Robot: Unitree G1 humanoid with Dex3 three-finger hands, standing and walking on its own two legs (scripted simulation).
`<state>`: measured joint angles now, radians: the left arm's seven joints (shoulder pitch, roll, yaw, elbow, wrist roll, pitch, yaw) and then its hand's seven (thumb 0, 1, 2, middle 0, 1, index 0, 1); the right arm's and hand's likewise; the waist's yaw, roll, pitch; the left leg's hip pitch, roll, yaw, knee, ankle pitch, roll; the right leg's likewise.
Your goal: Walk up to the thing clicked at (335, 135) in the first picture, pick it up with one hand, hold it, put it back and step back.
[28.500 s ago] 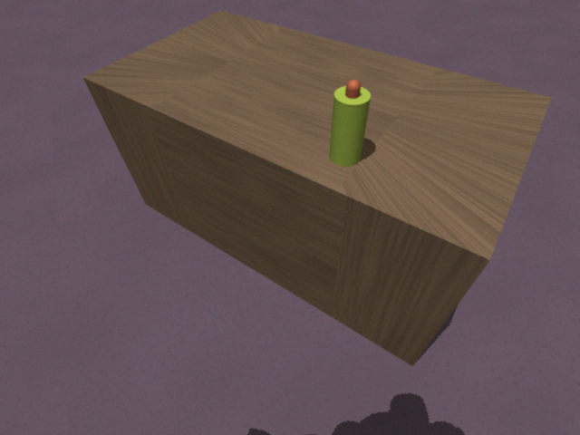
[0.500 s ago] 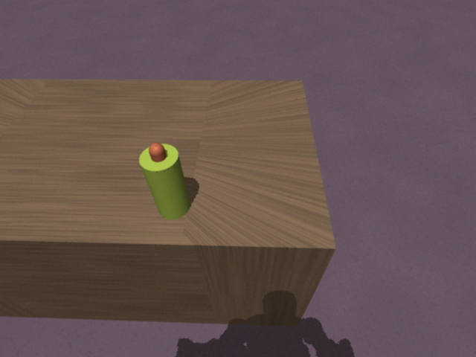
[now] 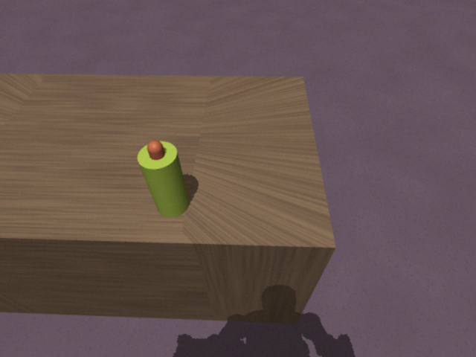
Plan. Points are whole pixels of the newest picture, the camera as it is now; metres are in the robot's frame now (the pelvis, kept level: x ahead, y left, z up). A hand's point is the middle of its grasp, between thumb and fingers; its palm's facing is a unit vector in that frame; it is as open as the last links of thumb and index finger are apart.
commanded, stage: step back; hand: left
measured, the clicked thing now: (164, 176) +0.48 +0.19 -0.03
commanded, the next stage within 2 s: none
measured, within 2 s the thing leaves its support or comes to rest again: neither
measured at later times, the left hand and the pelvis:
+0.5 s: hand out of the picture +0.06 +0.30 -0.18, palm faces -0.06 -0.93 -0.37, open 7.4 cm; pelvis -0.08 +0.04 -0.02, yaw -1 degrees
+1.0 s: hand out of the picture -0.04 +0.30 -0.16, palm faces -0.03 -0.92 -0.40, open 7.4 cm; pelvis -0.18 +0.04 -0.03, yaw +0 degrees
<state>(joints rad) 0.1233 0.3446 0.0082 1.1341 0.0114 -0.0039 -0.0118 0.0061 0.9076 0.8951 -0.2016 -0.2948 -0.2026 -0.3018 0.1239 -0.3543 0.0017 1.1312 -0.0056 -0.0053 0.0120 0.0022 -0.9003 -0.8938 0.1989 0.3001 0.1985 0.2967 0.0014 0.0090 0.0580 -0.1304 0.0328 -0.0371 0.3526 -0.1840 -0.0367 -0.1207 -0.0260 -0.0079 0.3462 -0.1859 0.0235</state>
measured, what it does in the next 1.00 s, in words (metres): walks backwards: left foot, then right foot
